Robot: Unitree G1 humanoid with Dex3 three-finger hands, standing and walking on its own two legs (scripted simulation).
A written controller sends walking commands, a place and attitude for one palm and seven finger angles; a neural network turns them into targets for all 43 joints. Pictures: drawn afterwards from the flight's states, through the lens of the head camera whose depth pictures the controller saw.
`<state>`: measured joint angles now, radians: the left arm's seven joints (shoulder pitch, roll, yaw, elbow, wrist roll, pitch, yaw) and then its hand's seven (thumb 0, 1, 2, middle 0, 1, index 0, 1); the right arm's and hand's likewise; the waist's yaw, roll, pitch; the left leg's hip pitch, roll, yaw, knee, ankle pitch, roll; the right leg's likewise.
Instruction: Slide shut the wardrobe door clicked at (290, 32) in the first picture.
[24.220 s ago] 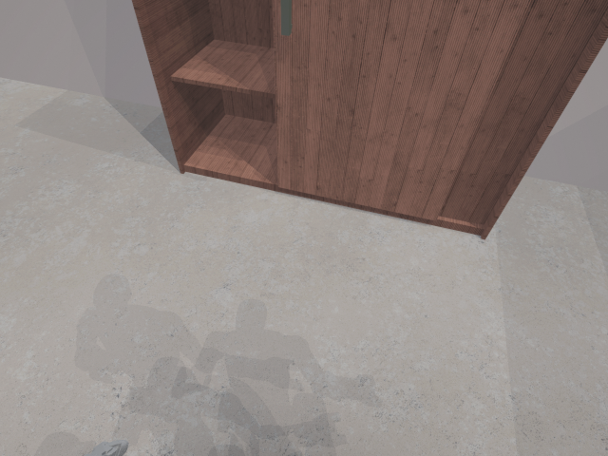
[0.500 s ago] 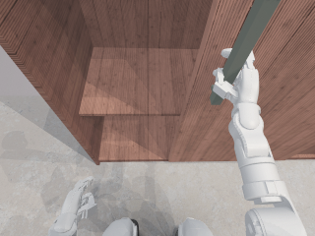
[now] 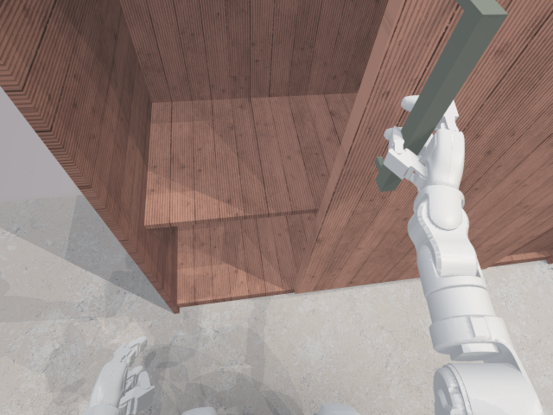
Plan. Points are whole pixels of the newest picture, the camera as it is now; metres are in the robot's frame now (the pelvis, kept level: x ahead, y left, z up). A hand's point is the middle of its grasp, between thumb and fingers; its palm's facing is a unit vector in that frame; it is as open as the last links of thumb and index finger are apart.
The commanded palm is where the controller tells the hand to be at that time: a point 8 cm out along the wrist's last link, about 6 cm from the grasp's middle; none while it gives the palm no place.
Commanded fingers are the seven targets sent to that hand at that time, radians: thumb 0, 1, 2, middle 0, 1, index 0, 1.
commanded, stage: step sideways, sliding the door along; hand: right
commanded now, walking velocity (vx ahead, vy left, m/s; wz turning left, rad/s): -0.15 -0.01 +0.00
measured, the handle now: (416, 109) +0.47 -0.20 +0.16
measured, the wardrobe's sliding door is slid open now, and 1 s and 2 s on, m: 0.41 0.26 0.26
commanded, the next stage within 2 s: stop walking and hold the door there in 1.14 s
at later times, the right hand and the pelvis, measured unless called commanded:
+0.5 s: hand (332, 163) +0.40 -0.08 +0.12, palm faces +0.02 +1.00 -0.05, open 6.7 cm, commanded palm +0.38 -0.04 +0.12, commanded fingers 0.00 -0.90 -0.90 0.45 1.40 0.45 1.40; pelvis +0.07 -0.01 +0.00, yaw -6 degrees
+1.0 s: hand (298, 164) +0.40 -0.03 +0.12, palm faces -0.11 +0.99 +0.03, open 6.3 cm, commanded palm +0.38 -0.01 +0.12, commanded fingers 0.00 -0.90 -0.90 0.45 1.40 0.45 1.40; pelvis +0.12 +0.02 -0.03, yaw -1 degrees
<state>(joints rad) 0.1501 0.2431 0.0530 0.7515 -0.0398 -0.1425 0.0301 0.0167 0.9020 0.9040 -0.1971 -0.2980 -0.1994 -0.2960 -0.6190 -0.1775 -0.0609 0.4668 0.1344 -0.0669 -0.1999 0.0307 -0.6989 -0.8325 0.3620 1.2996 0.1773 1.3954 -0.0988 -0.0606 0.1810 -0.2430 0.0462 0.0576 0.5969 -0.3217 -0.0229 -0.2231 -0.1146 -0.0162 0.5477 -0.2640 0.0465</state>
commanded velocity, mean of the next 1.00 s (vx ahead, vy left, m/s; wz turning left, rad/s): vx -0.29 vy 0.16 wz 0.19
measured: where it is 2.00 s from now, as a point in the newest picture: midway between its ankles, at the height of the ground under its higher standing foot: outside the picture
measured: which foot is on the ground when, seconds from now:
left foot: down 0.00-0.56, up 0.58-0.86, down 0.88-1.00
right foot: down 0.00-0.48, up 0.50-0.54, down 0.56-1.00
